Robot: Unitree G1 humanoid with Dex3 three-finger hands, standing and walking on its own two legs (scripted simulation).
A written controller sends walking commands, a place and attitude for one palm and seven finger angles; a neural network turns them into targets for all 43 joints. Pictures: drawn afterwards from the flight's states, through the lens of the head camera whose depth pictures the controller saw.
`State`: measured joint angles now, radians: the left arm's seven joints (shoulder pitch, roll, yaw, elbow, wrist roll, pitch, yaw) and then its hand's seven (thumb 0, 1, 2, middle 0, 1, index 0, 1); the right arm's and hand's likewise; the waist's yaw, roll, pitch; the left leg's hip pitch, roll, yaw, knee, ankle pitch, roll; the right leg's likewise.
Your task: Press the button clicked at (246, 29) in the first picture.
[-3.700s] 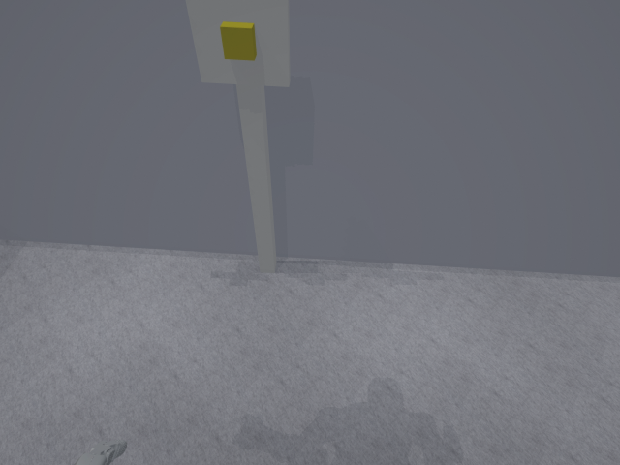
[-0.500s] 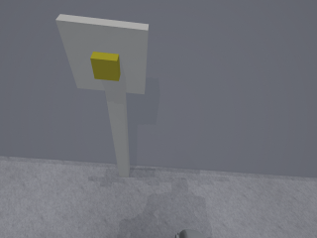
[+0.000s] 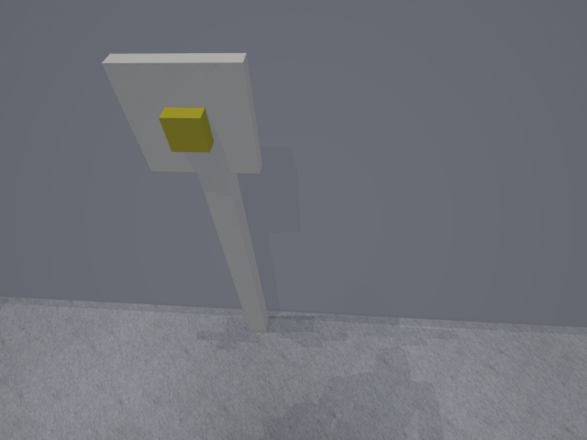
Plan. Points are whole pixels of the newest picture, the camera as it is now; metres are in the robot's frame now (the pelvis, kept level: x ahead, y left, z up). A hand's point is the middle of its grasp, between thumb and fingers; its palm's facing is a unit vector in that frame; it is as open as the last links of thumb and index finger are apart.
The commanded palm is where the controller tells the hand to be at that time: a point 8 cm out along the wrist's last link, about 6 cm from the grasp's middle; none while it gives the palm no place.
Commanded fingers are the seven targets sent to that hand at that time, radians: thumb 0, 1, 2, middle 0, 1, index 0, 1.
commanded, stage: come to a stop and stand still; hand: left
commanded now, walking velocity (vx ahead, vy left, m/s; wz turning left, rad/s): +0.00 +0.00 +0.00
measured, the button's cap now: (188, 129) +0.54 +0.21 +0.14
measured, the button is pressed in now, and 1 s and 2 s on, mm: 0 0 0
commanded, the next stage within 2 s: look again from close up in 0.60 s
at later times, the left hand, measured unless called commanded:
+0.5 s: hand out of the picture +0.01 +0.23 -0.18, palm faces +0.00 -0.98 -0.19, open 7.4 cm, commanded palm none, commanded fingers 0.00 0.90 0.90 -0.20 -0.30 -0.20 -0.30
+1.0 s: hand out of the picture +0.04 +0.26 -0.17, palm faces +0.01 -0.96 -0.27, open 7.4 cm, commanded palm none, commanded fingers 0.00 0.90 0.90 -0.20 -0.30 -0.20 -0.30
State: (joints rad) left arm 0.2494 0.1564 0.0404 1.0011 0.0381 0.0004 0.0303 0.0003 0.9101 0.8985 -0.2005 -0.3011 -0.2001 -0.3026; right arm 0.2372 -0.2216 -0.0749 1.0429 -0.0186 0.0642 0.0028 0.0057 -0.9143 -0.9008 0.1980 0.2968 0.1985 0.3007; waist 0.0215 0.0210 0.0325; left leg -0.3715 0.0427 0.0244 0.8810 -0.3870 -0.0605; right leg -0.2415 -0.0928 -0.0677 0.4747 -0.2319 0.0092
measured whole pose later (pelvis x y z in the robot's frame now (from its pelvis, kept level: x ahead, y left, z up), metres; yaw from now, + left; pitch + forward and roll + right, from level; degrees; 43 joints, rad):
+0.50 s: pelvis +0.01 +0.06 +0.00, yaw -1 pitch -1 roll +0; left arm 0.28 0.14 0.00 1.13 0.02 -0.01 0.03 0.00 0.91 0.90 -0.20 -0.30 -0.20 -0.30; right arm 0.24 -0.17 -0.01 1.12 0.00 -0.01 -0.04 0.01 -0.94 -0.90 0.20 0.30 0.20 0.30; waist 0.00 0.02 0.01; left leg -0.13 -0.01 0.09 0.43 -0.28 0.03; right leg -0.17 -0.05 -0.05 0.45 -0.26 0.03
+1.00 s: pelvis -0.01 +0.05 -0.01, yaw +0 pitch -2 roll +0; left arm 0.25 0.23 0.01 1.03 0.02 0.00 0.02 0.00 0.91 0.90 -0.20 -0.30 -0.20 -0.30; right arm 0.27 -0.23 -0.03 1.04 -0.01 -0.01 -0.03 0.01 -0.91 -0.90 0.20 0.30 0.20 0.30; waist -0.01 0.01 -0.01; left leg -0.18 0.01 0.06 0.52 -0.31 0.02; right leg -0.20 -0.04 -0.07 0.52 -0.28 0.00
